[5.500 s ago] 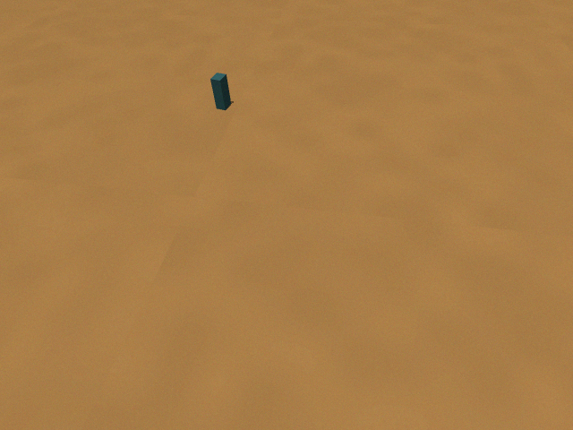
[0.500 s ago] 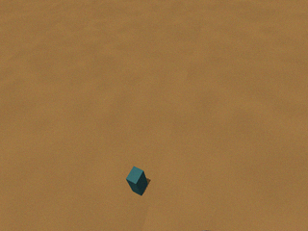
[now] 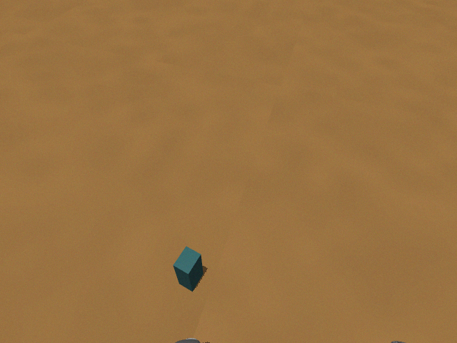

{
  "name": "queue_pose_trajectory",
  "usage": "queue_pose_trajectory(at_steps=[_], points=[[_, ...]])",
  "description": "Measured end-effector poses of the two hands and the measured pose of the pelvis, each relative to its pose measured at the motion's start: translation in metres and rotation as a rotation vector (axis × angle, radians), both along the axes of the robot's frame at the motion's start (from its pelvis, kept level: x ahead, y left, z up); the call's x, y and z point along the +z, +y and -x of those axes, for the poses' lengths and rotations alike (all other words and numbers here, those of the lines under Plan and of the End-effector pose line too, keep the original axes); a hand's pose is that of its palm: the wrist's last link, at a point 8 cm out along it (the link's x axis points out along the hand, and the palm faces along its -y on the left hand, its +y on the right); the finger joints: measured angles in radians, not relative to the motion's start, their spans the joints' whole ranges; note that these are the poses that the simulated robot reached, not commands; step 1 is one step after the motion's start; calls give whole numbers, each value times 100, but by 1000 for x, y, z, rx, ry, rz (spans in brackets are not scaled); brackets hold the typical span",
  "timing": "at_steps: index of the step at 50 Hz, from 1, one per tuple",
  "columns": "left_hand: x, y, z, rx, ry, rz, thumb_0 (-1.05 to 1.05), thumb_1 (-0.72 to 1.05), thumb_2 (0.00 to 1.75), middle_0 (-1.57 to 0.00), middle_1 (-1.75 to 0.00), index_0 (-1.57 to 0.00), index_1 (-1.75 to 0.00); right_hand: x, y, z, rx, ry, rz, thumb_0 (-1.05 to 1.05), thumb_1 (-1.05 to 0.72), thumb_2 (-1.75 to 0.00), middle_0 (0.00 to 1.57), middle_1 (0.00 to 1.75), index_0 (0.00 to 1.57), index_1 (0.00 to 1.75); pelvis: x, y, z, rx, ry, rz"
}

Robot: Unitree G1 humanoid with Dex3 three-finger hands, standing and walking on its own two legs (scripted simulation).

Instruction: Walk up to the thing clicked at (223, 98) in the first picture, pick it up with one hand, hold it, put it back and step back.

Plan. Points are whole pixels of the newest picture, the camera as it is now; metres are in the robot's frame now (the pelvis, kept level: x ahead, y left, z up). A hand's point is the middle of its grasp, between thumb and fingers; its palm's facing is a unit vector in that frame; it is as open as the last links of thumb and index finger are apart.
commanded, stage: walk up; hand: left
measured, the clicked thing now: (189, 269) +0.48 +0.17 -0.65
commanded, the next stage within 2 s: none
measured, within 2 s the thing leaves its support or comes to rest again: neither
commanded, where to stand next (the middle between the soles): +0.14 -0.04 m, yaw -1 degrees
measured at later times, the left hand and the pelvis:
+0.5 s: hand out of the picture +0.06 +0.25 -0.14, palm faces +0.02 -0.94 -0.34, open 7.4 cm; pelvis +0.02 -0.01 +0.02, yaw +1 degrees
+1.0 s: hand out of the picture +0.12 +0.24 -0.13, palm faces +0.01 -0.95 -0.33, open 7.4 cm; pelvis +0.03 -0.01 +0.02, yaw +1 degrees
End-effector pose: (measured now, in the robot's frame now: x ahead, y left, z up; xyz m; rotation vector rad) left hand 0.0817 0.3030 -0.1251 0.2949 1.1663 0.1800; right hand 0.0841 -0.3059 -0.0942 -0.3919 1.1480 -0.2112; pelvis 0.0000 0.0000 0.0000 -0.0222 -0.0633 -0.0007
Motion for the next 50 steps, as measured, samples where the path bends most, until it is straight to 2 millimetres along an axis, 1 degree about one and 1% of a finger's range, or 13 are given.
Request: queue_pose_trajectory(at_steps=[5, 9, 13, 16, 21, 29, 34, 38, 41, 44, 50], points=[[4, 0, 32, 29, 79, -3, 1, 91, 89, -21, -30, -20, -30, 2, 7, -15, 22, -16, -29, 0, -90, -90, 21, 29, 20, 30, 7, -1, 1, 6, 2, 2], [12, -1, 52, 65, 116, -11, 1, 91, 89, -21, -30, -20, -30, -1, 10, -26, 42, -18, -57, 0, -90, -90, 21, 29, 20, 30, 11, -3, -2, 14, 3, 1], [18, -2, 63, 87, 139, -24, 1, 91, 89, -21, -30, -20, -30, -4, 13, -34, 50, -21, -83, 0, -90, -90, 21, 29, 20, 30, 14, -6, -4, 19, 5, -2], [22, -3, 63, 93, 147, -30, 1, 91, 89, -21, -30, -20, -30, -5, 13, -36, 46, -14, -95, 0, -90, -90, 21, 29, 20, 30, 16, -7, -6, 22, 8, -2], [25, -6, 49, 90, 136, -30, 1, 91, 89, -21, -30, -20, -30, -7, 9, -32, 29, 18, -95, 0, -90, -90, 21, 29, 20, 30, 18, -9, -13, 24, 14, -5], [25, -13, 8, 60, 82, -12, 1, 91, 89, -21, -30, -20, -30, -5, 2, -22, -8, 70, -74, 0, -90, -90, 21, 29, 20, 30, 21, -10, -23, 25, 20, -10], [25, -17, -17, 39, 48, -3, 1, 91, 89, -21, -30, -20, -30, -2, -1, -21, -28, 75, -62, 0, -90, -90, 21, 29, 20, 30, 22, -10, -28, 24, 21, -10], [26, -18, -32, 28, 23, 2, 1, 91, 89, -21, -30, -20, -30, 0, -2, -23, -35, 69, -56, 0, -90, -90, 21, 29, 20, 30, 22, -10, -30, 24, 20, -11], [27, -19, -38, 22, 11, 3, 1, 91, 89, -21, -30, -20, -30, 1, -1, -25, -35, 63, -55, 0, -90, -90, 21, 29, 20, 30, 23, -10, -31, 23, 21, -11], [28, -18, -41, 21, 9, 2, 1, 91, 89, -21, -30, -20, -30, 1, 0, -28, -32, 57, -58, 0, -90, -90, 21, 29, 20, 30, 23, -9, -32, 23, 22, -12], [29, -15, -34, 30, 27, -6, 1, 91, 89, -21, -30, -20, -30, 0, 3, -32, -21, 50, -67, 0, -90, -90, 21, 29, 20, 30, 23, -10, -33, 22, 23, -14]])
